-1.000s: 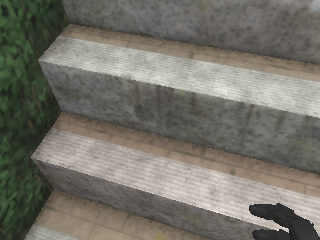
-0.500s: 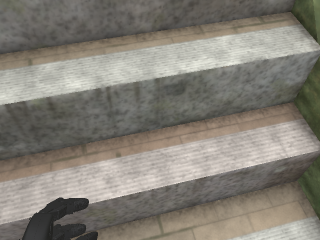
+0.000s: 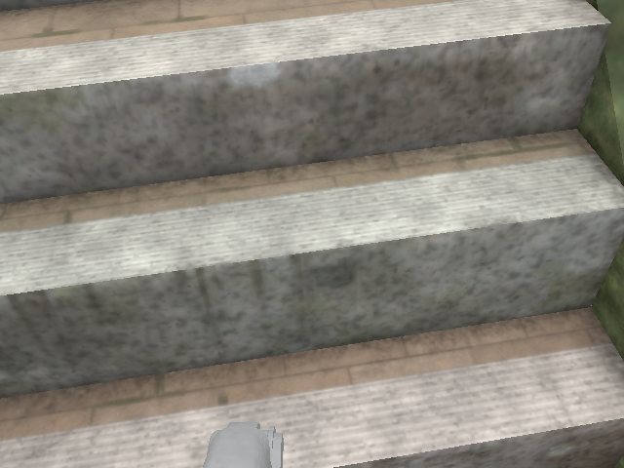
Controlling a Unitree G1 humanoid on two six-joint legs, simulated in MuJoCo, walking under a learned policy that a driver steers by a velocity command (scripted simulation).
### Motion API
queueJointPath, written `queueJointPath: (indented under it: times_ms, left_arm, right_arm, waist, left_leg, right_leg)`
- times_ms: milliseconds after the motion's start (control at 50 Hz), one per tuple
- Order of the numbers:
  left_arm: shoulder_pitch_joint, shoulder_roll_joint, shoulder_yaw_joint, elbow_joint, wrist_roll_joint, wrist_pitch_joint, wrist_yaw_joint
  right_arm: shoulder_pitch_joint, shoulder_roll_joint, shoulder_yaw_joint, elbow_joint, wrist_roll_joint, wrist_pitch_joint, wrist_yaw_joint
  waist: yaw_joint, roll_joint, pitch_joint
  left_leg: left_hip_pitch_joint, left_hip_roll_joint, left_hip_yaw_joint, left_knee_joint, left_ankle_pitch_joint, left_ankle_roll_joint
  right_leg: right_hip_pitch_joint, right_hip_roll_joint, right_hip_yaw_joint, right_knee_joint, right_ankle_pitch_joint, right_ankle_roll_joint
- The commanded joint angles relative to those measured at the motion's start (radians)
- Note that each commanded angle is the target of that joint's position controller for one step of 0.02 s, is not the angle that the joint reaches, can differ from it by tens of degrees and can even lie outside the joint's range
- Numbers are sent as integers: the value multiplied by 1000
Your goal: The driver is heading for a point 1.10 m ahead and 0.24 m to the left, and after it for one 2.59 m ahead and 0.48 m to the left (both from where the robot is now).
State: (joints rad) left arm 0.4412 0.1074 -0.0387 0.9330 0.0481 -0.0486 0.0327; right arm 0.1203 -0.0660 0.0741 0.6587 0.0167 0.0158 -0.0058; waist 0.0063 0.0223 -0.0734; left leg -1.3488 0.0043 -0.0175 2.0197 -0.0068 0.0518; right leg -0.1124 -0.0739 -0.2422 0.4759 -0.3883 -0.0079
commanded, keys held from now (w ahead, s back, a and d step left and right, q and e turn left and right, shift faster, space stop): q+shift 0.48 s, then shift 0.10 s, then e+shift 0.42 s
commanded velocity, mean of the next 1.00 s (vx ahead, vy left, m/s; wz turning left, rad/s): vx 0.07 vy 0.00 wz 0.39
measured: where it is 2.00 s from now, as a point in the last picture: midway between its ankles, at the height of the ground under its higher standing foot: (421, 429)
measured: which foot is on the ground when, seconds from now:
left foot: up 0.00-0.08, down 0.10-1.00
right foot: down 0.00-0.14, up 0.16-1.00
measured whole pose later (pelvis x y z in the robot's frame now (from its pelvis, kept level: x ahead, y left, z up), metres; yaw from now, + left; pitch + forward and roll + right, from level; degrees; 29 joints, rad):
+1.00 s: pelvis +0.29 -0.04 +0.22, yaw +21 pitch +4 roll -1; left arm 0.04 0.20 -0.06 0.48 0.03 -0.03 0.01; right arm 0.16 -0.31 -0.04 0.68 -0.03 0.06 -0.09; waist -0.01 0.03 0.03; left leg -0.20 0.05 -0.04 0.44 -0.16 0.01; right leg -0.80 0.10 0.02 1.66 -0.42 0.06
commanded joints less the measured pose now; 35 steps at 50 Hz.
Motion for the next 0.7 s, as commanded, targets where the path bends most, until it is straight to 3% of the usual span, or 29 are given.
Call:
queueJointPath:
  times_ms: [20, 40, 60, 80, 100, 120, 140, 160, 180, 200, 220, 240, 260, 280, 300, 320, 340, 360, 380, 400, 420, 460, 480, 500, 540, 580, 620, 660, 700]
  left_arm:
    - [25, 276, 74, -35, -29, 32, 63]
    - [0, 314, 84, -39, -25, 56, 74]
    - [-9, 341, 93, -51, -34, 54, 73]
    - [15, 358, 92, -56, -63, 51, 79]
    - [-51, 415, 106, -92, -78, 46, 74]
    - [-87, 424, 109, -141, -70, 36, 62]
    - [-122, 363, 91, -197, -32, 12, 33]
    - [-240, 316, 83, -235, -14, -20, -9]
    - [-320, 242, 74, -292, -39, -43, -55]
    - [-380, 179, 56, -356, -37, -37, -69]
    - [-361, 138, 43, -375, -11, -33, -69]
    - [-316, 113, 33, -369, 5, -22, -61]
    - [-245, 77, 14, -373, 5, -9, -54]
    - [-207, 65, 4, -381, 0, -4, -49]
    - [-196, 69, 1, -379, -5, -1, -44]
    - [-204, 64, -5, -388, 3, 4, -23]
    - [-219, 85, -1, -392, 5, 9, -7]
    - [-275, 91, -1, -427, 14, 15, 6]
    - [-318, 96, -1, -449, 15, 22, 10]
    - [-286, 81, 3, -428, 8, 35, 11]
    - [-262, 86, 12, -421, 3, 39, 14]
    - [-272, 82, 16, -436, -10, 43, 25]
    - [-284, 98, 24, -437, -19, 43, 39]
    - [-301, 108, 28, -442, -24, 43, 50]
    - [-365, 113, 26, -465, -42, 43, 60]
    - [-405, 87, 17, -485, -41, 47, 52]
    - [-388, 100, 9, -488, -50, 53, 41]
    - [-345, 99, 12, -463, -47, 67, 43]
    - [-315, 79, 3, -443, -61, 61, 38]
  right_arm:
    - [-379, -7, 21, -236, 17, -15, 9]
    - [-310, 9, 22, -208, 9, -2, 16]
    - [-260, -28, -11, -183, -7, -1, 26]
    - [-195, -68, -29, -179, -16, -3, 38]
    - [-57, -121, -53, -152, -20, -4, 44]
    - [95, -192, -91, -105, -13, -7, 47]
    - [181, -269, -132, -75, -12, 16, 13]
    - [194, -377, -168, -94, -36, 24, -26]
    - [169, -385, -150, -114, -85, 3, -34]
    - [146, -313, -132, -106, -78, -14, -43]
    - [110, -249, -122, -89, -47, -30, -38]
    - [90, -206, -111, -71, -19, -43, -31]
    - [35, -179, -102, -44, -5, -49, -20]
    - [10, -157, -91, -44, -4, -46, -11]
    - [14, -158, -86, -44, -11, -44, -7]
    - [19, -185, -89, -54, -8, -27, 2]
    - [30, -204, -90, -65, -15, -18, 2]
    - [17, -243, -104, -82, -8, 0, -16]
    - [16, -263, -105, -103, -9, 14, -35]
    - [-8, -272, -97, -126, -26, 27, -47]
    - [-16, -278, -97, -149, -27, 30, -53]
    - [29, -273, -95, -154, -22, 35, -64]
    - [48, -269, -99, -168, -7, 33, -65]
    - [53, -267, -100, -179, -5, 27, -68]
    - [55, -260, -97, -211, -16, 27, -82]
    - [91, -266, -94, -203, -38, 18, -101]
    - [69, -212, -70, -206, -36, 10, -113]
    - [87, -201, -63, -181, -41, -1, -118]
    - [118, -176, -60, -145, -39, -12, -111]
  waist:
    - [41, -202, 151]
    - [-4, -172, 80]
    - [-20, -143, 21]
    - [-57, -192, -45]
    - [-118, -243, -112]
    - [-175, -238, -182]
    - [-192, -45, -233]
    - [-196, 225, -260]
    - [-152, 162, -243]
    - [-106, 67, -124]
    - [-39, -66, 20]
    - [14, -123, 71]
    - [71, -65, 112]
    - [104, -33, 136]
    - [104, -24, 118]
    - [102, -8, 91]
    - [92, -19, 73]
    - [86, -1, 68]
    - [71, 25, 49]
    - [70, 72, -6]
    - [66, 76, -26]
    - [25, 95, -43]
    - [0, 108, -39]
    - [-19, 101, -40]
    - [-50, 108, -48]
    - [-73, 130, -51]
    - [-48, 90, -39]
    - [-63, 105, -45]
    - [-75, 109, -14]
  left_leg:
    - [228, 84, 179, -418, -329, -5]
    - [386, 39, 237, -503, -443, 24]
    - [534, -58, 341, -524, -597, 58]
    - [569, -91, 318, -617, -651, 95]
    - [654, -119, 269, -789, -654, 126]
    - [871, -154, 125, -969, -616, 167]
    - [1153, -67, -243, -1105, -723, 272]
    - [1224, 133, -817, -1510, -937, 395]
    - [1138, 192, -1036, -1684, -913, 305]
    - [1026, 167, -938, -1642, -863, 211]
    - [873, 128, -786, -1549, -823, 163]
    - [770, 87, -652, -1510, -772, 133]
    - [710, 36, -579, -1504, -741, 121]
    - [676, 3, -488, -1486, -632, 115]
    - [690, -5, -423, -1465, -510, 110]
    - [724, -35, -342, -1441, -351, 79]
    - [731, -47, -316, -1434, -252, 62]
    - [736, -73, -332, -1461, -231, 28]
    - [758, -76, -376, -1479, -185, 11]
    - [808, -66, -400, -1459, -115, 7]
    - [859, -50, -444, -1448, -103, 14]
    - [983, -29, -512, -1453, -84, 43]
    - [1055, -15, -542, -1466, -70, 68]
    - [1128, 12, -567, -1469, -47, 81]
    - [1257, 64, -577, -1456, 86, 100]
    - [1359, 132, -644, -1487, 205, 155]
    - [1371, 135, -531, -1455, 312, 136]
    - [1340, 178, -509, -1468, 484, 161]
    - [1364, 193, -476, -1468, 542, 185]
  right_leg:
    - [-193, -221, 58, -455, 505, -84]
    - [-129, -226, 6, -380, 793, -100]
    - [-62, -229, -35, -251, 1374, -114]
    - [82, -266, -16, -121, 1796, -128]
    - [176, -299, 2, 14, 1942, -148]
    - [98, -258, 22, 243, 1874, -145]
    - [-335, -132, 45, 522, 1440, -89]
    - [-607, 107, 160, 992, 280, -52]
    - [-692, 153, 456, 1319, 209, -58]
    - [-771, 142, 465, 1424, 235, -68]
    - [-823, 118, 435, 1437, 287, -71]
    - [-830, 84, 409, 1444, 302, -60]
    - [-843, 82, 397, 1527, 272, -61]
    - [-861, 78, 383, 1581, 281, -53]
    - [-883, 75, 358, 1602, 328, -47]
    - [-897, 59, 345, 1539, 359, -41]
    - [-889, 66, 317, 1507, 395, -32]
    - [-872, 59, 285, 1381, 399, -24]
    - [-867, 77, 263, 1352, 415, -8]
    - [-863, 107, 252, 1527, 419, 14]
    - [-892, 106, 277, 1579, 424, 36]
    - [-949, 129, 317, 1613, 375, 77]
    - [-967, 143, 333, 1593, 317, 96]
    - [-985, 148, 339, 1573, 289, 113]
    - [-1014, 153, 342, 1540, 245, 140]
    - [-1089, 176, 360, 1701, 102, 153]
    - [-1044, 125, 375, 1555, 94, 173]
    - [-984, 136, 364, 1674, 32, 188]
    - [-985, 145, 439, 1678, -67, 168]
